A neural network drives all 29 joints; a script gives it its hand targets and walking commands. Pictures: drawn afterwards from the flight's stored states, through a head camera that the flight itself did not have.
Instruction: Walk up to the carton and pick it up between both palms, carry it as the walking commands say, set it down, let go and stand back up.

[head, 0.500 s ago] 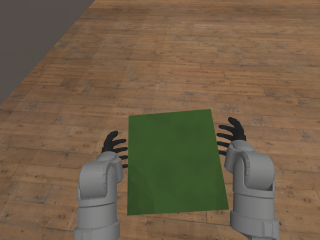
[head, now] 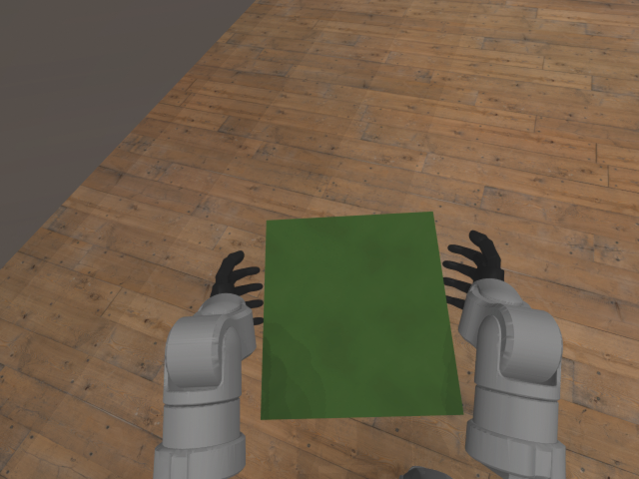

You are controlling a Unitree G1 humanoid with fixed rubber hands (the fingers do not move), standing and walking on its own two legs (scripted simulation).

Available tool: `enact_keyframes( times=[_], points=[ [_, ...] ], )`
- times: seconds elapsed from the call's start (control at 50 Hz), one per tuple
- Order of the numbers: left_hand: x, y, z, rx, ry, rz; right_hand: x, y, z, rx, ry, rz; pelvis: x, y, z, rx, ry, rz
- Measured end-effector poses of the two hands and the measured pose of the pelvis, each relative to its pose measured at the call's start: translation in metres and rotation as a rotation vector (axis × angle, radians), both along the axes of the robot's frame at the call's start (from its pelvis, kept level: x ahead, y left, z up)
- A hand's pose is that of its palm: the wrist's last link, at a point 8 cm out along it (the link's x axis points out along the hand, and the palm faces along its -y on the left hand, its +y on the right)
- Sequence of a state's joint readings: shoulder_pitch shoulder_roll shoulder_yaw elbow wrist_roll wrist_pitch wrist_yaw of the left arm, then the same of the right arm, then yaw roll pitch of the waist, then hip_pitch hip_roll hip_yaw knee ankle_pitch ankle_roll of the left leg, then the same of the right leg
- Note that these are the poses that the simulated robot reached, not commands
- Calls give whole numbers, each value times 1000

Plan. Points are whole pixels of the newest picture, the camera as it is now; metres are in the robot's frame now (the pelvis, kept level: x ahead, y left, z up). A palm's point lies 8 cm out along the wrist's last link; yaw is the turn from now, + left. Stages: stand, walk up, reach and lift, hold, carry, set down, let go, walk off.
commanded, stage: carry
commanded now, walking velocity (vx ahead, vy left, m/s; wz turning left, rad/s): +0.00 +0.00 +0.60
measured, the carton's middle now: (353, 320) +0.32 -0.02 -0.04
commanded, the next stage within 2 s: none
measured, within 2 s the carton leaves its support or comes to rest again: neither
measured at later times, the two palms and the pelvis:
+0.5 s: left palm (198, 188) +0.49 +0.19 +0.07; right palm (389, 142) +0.57 -0.09 +0.06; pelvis +0.23 -0.01 +0.00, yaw +19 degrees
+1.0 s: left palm (154, 147) +0.59 +0.28 +0.06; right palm (301, 81) +0.76 +0.05 +0.05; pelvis +0.42 +0.01 +0.00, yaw +33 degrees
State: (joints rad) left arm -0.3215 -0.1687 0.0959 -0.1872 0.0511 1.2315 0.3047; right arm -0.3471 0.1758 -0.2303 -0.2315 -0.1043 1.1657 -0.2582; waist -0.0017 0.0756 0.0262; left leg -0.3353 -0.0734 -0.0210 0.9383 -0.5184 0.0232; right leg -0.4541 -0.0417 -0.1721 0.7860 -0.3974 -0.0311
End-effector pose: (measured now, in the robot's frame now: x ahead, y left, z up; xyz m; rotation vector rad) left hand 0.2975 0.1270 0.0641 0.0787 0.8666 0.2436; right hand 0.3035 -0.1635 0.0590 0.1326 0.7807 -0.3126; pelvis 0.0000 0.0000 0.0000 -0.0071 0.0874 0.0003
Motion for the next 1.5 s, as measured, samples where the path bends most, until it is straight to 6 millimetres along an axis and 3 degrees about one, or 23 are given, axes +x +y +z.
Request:
enact_keyframes(
  times=[0.14,0.28,0.46,0.52,0.66,0.78,0.9,1.02,1.08,1.18,1.26,1.36,1.5],
  points=[
    [46,24,-5,-66,4,99,78,27,17,-69,4,104,65,-11,5,49,-8,132],
    [96,58,-5,-71,-41,201,158,66,22,-80,-41,214,136,-1,-5,51,-23,125],
    [178,59,8,18,0,248,245,68,-1,25,3,237,216,-8,0,29,-22,281],
    [195,66,6,0,22,280,271,77,2,10,25,267,243,-12,6,52,-18,336],
    [227,101,12,-41,-31,417,345,129,27,-17,-24,395,303,-10,11,73,-3,431],
    [255,148,2,-36,-73,515,398,189,19,-30,-70,509,357,15,-11,66,-23,453],
    [273,157,-6,-36,44,583,428,206,-3,-42,47,579,396,20,1,71,-31,518],
    [301,156,-1,13,33,638,467,213,-12,37,46,602,428,7,2,54,-13,599],
    [314,156,4,17,4,653,484,216,-5,43,18,618,443,-1,5,46,-7,668],
    [318,159,14,-39,-30,710,502,230,23,-2,-13,668,466,-9,16,63,13,740],
    [311,167,26,-24,-66,766,509,250,38,14,-48,723,475,-9,20,69,18,788],
    [291,184,38,-1,-85,843,501,279,41,26,-68,806,479,1,15,53,-10,851],
    [247,204,18,-44,-84,930,472,319,33,-49,-74,920,473,17,-2,58,-46,898]
  ],
)
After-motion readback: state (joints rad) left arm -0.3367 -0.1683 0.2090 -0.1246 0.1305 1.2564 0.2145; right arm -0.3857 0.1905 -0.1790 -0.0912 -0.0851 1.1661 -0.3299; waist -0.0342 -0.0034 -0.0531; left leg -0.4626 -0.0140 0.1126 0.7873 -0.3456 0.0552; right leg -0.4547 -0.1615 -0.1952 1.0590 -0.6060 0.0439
